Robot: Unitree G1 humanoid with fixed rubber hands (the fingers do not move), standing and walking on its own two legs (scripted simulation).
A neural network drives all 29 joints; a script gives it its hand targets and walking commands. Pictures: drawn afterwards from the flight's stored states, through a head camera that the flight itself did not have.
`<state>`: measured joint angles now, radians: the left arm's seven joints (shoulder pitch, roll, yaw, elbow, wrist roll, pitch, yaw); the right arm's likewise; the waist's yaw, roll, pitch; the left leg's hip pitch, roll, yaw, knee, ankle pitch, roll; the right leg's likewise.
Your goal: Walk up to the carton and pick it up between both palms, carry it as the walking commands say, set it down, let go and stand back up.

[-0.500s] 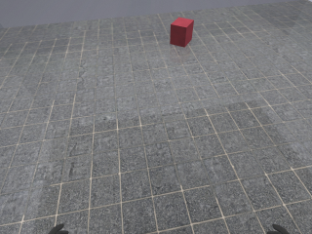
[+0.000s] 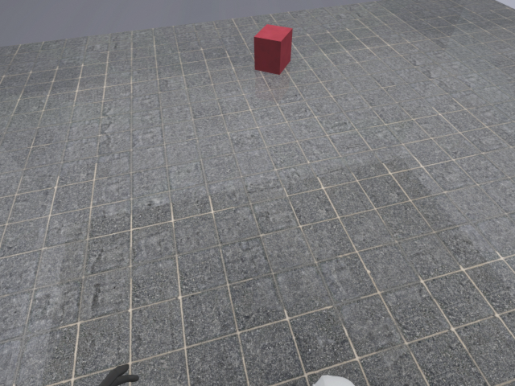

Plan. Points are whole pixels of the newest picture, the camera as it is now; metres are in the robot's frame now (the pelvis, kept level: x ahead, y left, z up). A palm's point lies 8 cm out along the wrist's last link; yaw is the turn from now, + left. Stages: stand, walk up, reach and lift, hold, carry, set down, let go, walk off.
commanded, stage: walk up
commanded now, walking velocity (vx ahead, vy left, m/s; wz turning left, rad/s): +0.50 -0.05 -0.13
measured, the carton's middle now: (273, 49) +2.49 -0.14 -0.65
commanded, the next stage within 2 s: none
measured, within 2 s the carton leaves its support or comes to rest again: neither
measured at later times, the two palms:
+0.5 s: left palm out of the picture +0.13 +0.24 -0.14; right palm (375, 238) +0.42 -0.24 -0.11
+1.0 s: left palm (195, 185) +0.61 +0.18 -0.13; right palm (397, 271) +0.35 -0.27 -0.13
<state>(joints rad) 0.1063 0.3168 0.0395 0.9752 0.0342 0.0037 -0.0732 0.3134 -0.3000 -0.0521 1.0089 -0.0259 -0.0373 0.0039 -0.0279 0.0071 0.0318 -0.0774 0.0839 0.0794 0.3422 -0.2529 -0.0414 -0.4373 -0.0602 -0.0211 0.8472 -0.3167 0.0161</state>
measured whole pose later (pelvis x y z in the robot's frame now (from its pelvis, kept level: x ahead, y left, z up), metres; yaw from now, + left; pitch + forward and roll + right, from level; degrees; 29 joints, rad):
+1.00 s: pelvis +0.45 -0.04 -0.01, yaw -2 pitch +0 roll -1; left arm 0.05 0.21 0.04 0.94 0.02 -0.01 -0.07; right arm 0.48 -0.18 -0.06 1.05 -0.02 -0.07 0.00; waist -0.08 -0.02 0.07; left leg 0.04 0.10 0.15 0.31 -0.33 -0.05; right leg -0.49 -0.10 -0.10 0.59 -0.13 0.03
